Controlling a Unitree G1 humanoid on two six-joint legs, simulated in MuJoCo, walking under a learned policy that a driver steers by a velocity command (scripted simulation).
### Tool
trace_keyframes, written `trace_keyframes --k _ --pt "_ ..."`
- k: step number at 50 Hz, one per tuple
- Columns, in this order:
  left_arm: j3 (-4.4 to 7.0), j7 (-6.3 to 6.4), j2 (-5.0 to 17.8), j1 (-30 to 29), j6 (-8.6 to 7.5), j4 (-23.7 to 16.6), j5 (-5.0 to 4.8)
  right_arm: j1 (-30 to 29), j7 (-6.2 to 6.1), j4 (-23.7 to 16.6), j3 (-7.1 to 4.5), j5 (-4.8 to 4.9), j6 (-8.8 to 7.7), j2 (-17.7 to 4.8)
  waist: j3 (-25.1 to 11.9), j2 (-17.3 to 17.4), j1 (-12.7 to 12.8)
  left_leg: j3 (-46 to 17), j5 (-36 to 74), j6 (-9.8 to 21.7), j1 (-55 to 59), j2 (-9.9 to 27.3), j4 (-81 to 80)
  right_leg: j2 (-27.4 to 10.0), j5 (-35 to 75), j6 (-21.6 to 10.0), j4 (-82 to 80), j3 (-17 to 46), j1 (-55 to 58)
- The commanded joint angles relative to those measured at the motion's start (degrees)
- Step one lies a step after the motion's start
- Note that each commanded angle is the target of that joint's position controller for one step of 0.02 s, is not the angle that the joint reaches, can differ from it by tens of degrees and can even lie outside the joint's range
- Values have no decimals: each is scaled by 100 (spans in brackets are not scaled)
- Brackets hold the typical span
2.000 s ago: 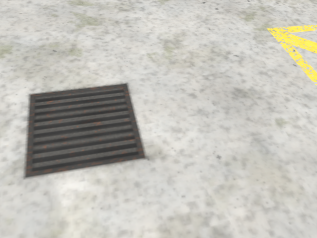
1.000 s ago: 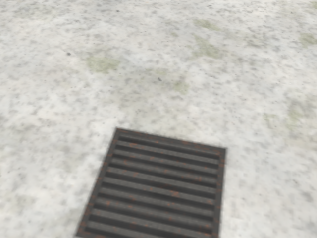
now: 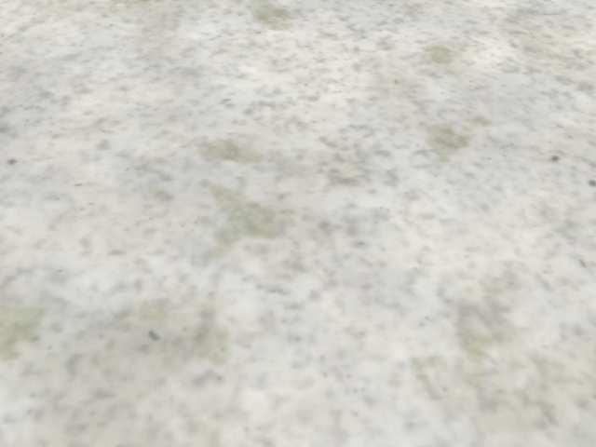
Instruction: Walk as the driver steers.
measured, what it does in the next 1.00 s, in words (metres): walks ahead: right foot, then left foot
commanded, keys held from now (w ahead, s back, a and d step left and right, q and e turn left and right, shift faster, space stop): w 0.54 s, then w+q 0.46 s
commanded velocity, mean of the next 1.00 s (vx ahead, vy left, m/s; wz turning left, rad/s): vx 0.50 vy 0.00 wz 0.14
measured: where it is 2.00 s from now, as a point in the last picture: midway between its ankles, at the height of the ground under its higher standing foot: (255, 252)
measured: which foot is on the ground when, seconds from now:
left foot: down 0.00-0.34, up 0.36-0.84, down 0.86-1.00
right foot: up 0.00-0.30, down 0.32-0.86, up 0.88-1.00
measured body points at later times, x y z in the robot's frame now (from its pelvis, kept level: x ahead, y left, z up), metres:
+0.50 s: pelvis +0.27 -0.05 +0.00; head +0.29 -0.07 +0.45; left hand +0.34 +0.21 -0.13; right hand +0.31 -0.31 -0.15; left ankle +0.23 +0.09 -0.66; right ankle +0.29 -0.12 -0.74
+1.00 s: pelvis +0.54 +0.01 -0.01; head +0.57 +0.02 +0.44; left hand +0.54 +0.27 -0.15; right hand +0.69 -0.24 -0.14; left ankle +0.58 +0.06 -0.74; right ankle +0.45 -0.13 -0.64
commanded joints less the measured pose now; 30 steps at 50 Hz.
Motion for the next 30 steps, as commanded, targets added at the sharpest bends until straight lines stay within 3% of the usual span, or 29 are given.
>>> trace_keyframes --k 1,6,11,13,14,15,16,17,18,19,20,21,23,24,26,30 --pt "27 -54 282 44 34 -284 22 240 6 -100 -148 45 -138 -674 60 636 89 -1313 917 827 228 1509 -1369 -367 515 167 -329 -91 -677" --pt "-98 -85 93 -1110 -3 -645 -33 649 16 156 -149 66 -115 -659 221 625 -177 -771 1524 657 451 1244 -1404 -376 1477 295 -1951 -436 -683" --pt "-107 -42 185 -1685 -44 -845 -62 989 -37 382 -168 6 -81 -742 260 657 -310 -784 2204 581 1151 1539 -1063 -192 1416 94 -2782 -527 -459" --pt "-71 -11 263 -1555 -81 -835 -50 916 -74 429 -185 -19 -54 -801 209 674 -180 -777 2874 510 1416 1650 -699 -70 994 -73 -3016 -548 -153" --pt "-31 21 325 -1211 -110 -729 -36 839 -90 441 -194 -24 -41 -840 41 683 -6 -710 3577 436 1467 1625 -256 80 778 -172 -3176 -596 332" --pt "27 65 395 -481 -160 -477 -3 769 -92 458 -190 -7 -14 -841 -329 552 330 -527 4022 339 1364 1450 620 254 874 -307 -3556 -690 1241" --pt "131 130 660 499 -223 -172 91 761 -92 401 -145 16 -17 -727 -931 333 682 -332 3323 222 630 1198 1827 -115 865 -526 -3593 -287 2652" --pt "284 198 1249 1250 -239 -100 212 1005 -56 127 -13 164 -37 -248 -1732 -667 756 59 872 -26 -1064 557 3842 -1752 167 -1026 -3840 1927 4266" --pt "343 150 1359 1179 -138 -34 0 1248 -65 206 -104 116 -18 -451 -1995 -1176 591 -323 -2075 -35 -2161 -87 5011 -2355 233 -1476 -4549 3732 4519" --pt "278 123 1016 603 -97 -111 -135 847 -81 190 -186 0 21 -724 -1084 -418 389 -685 -1722 28 -2586 337 5287 -2080 -13 -1350 -4569 2940 3823" --pt "184 100 640 169 -125 -179 -147 494 -36 112 -153 -7 -9 -587 -485 -119 282 -682 -1268 29 -2591 552 5072 -1824 191 -1238 -4771 2231 3042" --pt "124 94 416 -61 -158 -170 -123 388 -10 109 -136 8 4 -459 -182 -49 100 -645 -976 11 -2365 753 4675 -1513 443 -1009 -5014 1687 2486" --pt "75 123 272 -86 -237 -37 -130 503 54 188 -114 -130 144 -340 -53 -190 -131 -568 -748 -127 -1902 882 4312 -1168 1079 -827 -5248 1051 1925" --pt "87 122 311 48 -289 35 -137 498 85 187 -110 -140 189 -302 -98 -170 -155 -500 -653 -176 -1852 867 4272 -1133 1430 -868 -5295 928 1893" --pt "123 118 426 258 -350 182 -181 207 126 90 -114 -136 239 -284 -9 -90 -183 -413 -349 -275 -2146 955 4027 -1085 1672 -937 -5464 677 1951" --pt "119 123 407 584 -352 365 -146 -660 153 -171 -87 -73 265 -251 248 -48 -7 -387 419 -383 -2729 1001 3183 -982 1842 -847 -5668 136 2214"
